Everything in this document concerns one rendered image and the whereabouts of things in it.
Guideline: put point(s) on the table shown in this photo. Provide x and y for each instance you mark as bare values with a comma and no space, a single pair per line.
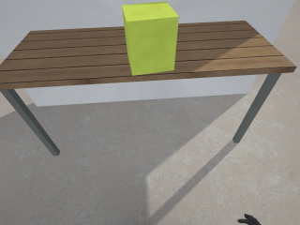
98,55

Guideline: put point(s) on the carton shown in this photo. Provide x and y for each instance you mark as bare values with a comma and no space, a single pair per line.
151,36

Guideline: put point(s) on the robot right hand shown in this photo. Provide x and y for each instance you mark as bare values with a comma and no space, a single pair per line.
249,220

